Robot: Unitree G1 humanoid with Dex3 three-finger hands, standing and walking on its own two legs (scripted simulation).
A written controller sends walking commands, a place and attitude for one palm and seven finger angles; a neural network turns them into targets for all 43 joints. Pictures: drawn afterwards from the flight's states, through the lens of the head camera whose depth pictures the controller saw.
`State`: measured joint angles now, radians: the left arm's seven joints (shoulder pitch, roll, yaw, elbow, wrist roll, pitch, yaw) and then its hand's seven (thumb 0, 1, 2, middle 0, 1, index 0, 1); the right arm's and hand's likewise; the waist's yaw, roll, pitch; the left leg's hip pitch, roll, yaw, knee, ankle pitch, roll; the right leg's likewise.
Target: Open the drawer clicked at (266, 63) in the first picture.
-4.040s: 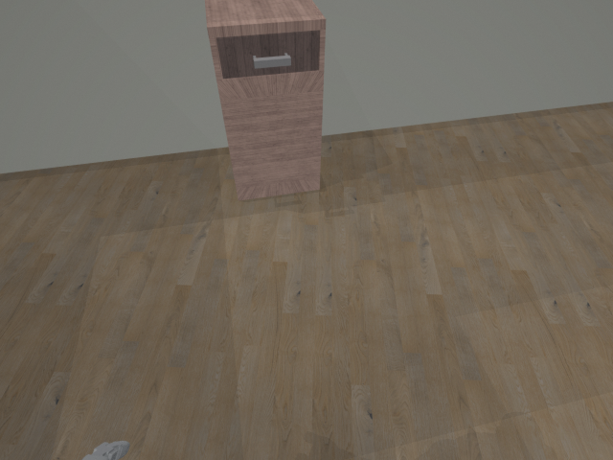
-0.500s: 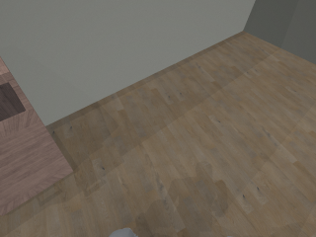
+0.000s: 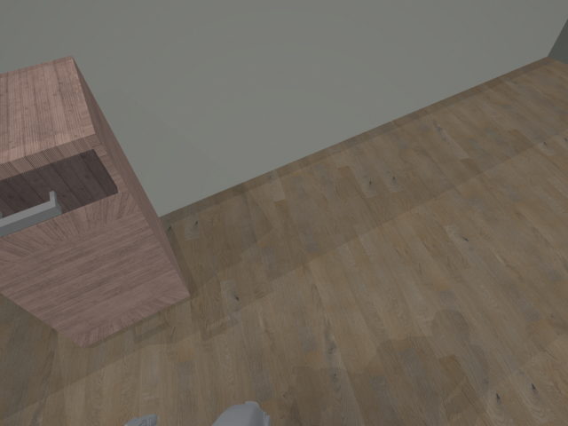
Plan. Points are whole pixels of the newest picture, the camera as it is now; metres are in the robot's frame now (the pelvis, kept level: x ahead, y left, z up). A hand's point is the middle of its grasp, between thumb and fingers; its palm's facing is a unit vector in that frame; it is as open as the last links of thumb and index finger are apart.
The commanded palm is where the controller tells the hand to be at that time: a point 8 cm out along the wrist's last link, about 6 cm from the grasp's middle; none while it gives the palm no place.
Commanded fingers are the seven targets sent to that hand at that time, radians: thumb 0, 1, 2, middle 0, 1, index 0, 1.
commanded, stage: turn to face it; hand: left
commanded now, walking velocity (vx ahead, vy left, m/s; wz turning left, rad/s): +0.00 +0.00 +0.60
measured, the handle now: (26, 211) +0.56 +0.60 -0.08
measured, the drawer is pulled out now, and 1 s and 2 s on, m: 0.00 0.00 0.00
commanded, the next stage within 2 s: take the last steps up to it in 0.72 s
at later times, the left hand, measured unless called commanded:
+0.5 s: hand out of the picture -0.03 +0.25 -0.17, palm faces +0.33 -0.90 -0.28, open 7.4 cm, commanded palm none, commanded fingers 0.00 0.90 0.90 -0.20 -0.30 -0.20 -0.30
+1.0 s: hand out of the picture -0.06 +0.17 -0.15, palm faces +0.50 -0.83 -0.24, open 7.3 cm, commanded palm none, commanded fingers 0.00 0.90 0.90 -0.20 -0.30 -0.20 -0.30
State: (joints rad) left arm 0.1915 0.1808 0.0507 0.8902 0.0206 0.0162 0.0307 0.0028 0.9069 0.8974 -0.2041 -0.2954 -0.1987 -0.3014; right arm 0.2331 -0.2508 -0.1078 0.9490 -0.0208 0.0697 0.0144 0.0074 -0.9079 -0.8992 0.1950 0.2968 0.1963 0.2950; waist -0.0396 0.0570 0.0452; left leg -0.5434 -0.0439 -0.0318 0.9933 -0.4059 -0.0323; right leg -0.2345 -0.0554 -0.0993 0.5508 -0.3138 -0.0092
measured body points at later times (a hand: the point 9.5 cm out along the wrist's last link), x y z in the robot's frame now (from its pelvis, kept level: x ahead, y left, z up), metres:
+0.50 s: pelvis -0.01 +0.02 +0.00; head +0.03 +0.05 +0.44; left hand -0.05 +0.30 -0.15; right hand +0.18 -0.19 -0.13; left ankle -0.04 +0.13 -0.73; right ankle +0.00 -0.11 -0.67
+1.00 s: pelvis -0.01 -0.01 +0.01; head +0.01 -0.03 +0.46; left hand -0.08 +0.21 -0.13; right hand +0.15 -0.22 -0.15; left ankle -0.11 +0.10 -0.67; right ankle +0.05 -0.09 -0.73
